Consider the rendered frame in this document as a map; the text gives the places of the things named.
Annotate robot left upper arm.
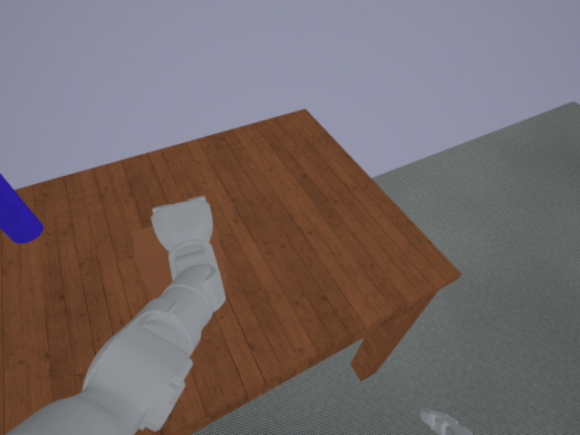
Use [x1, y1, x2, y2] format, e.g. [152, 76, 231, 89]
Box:
[5, 324, 193, 435]

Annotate robot right hand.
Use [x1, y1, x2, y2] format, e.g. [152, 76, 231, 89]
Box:
[420, 408, 473, 435]

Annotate robot left hand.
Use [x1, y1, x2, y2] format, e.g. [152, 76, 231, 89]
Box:
[151, 196, 213, 251]

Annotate sponge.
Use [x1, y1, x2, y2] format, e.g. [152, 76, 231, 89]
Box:
[132, 222, 228, 300]

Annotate robot left forearm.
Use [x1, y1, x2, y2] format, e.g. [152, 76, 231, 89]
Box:
[82, 238, 226, 390]

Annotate table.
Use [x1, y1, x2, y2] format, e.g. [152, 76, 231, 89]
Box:
[0, 109, 462, 435]

